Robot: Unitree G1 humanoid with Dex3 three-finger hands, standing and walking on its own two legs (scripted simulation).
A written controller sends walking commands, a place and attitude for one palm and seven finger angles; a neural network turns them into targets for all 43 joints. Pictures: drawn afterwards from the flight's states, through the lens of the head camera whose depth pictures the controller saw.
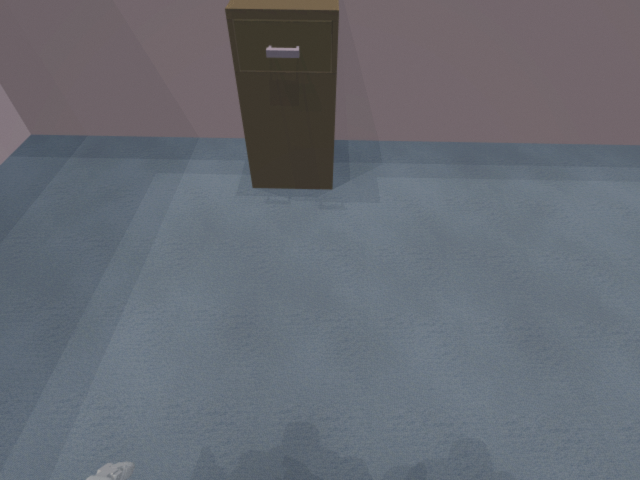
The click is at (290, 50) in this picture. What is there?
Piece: drawer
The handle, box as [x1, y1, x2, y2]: [266, 46, 298, 57]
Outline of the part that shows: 266,48 266,57 298,57 298,46 296,46 295,48 272,48 271,46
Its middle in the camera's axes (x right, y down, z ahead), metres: -0.14 -0.70 +1.44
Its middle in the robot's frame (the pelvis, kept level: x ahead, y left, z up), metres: +1.54 +0.21 -0.08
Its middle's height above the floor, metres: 0.69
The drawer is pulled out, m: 0.00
